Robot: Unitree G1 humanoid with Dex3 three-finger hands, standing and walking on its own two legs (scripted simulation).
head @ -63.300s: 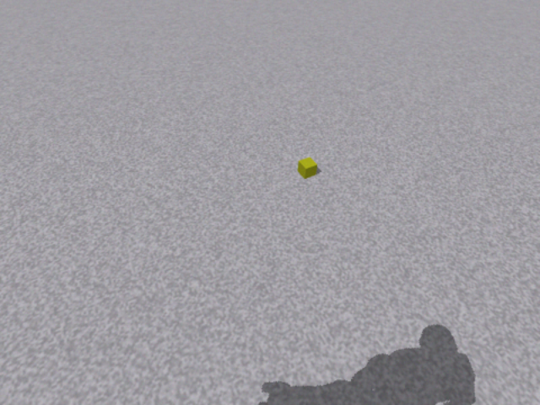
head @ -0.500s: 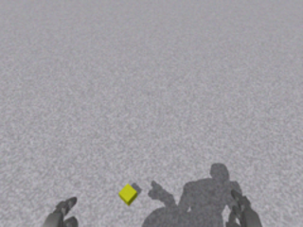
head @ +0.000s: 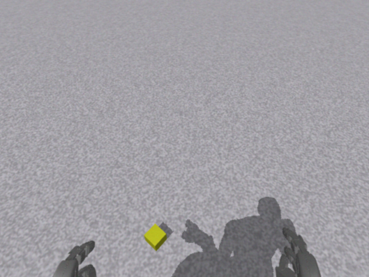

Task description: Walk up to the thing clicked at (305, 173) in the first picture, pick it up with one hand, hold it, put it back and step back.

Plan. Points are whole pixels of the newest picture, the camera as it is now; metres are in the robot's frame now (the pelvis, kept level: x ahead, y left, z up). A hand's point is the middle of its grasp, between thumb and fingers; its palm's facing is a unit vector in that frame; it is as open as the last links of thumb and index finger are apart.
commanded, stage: home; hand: left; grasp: from above
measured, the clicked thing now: (155, 237) +0.46 +0.13 -0.67
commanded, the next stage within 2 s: stand in 0.76 s
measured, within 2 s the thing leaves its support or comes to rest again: neither
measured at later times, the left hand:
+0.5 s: hand out of the picture +0.17 +0.19 -0.05, palm faces +0.04 -0.98 -0.20, open 7.4 cm
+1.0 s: hand out of the picture +0.16 +0.22 -0.09, palm faces +0.01 -0.95 -0.32, open 7.4 cm
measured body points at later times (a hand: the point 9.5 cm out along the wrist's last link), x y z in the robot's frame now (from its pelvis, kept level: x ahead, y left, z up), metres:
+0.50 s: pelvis +0.01 +0.01 +0.00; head +0.02 +0.02 +0.45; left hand +0.16 +0.24 -0.03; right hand +0.17 -0.24 -0.06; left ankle -0.01 +0.14 -0.68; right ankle +0.02 -0.15 -0.68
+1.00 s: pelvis -0.01 +0.01 +0.01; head +0.02 +0.02 +0.46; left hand +0.15 +0.27 -0.06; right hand +0.14 -0.25 -0.09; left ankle -0.01 +0.14 -0.68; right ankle +0.02 -0.15 -0.68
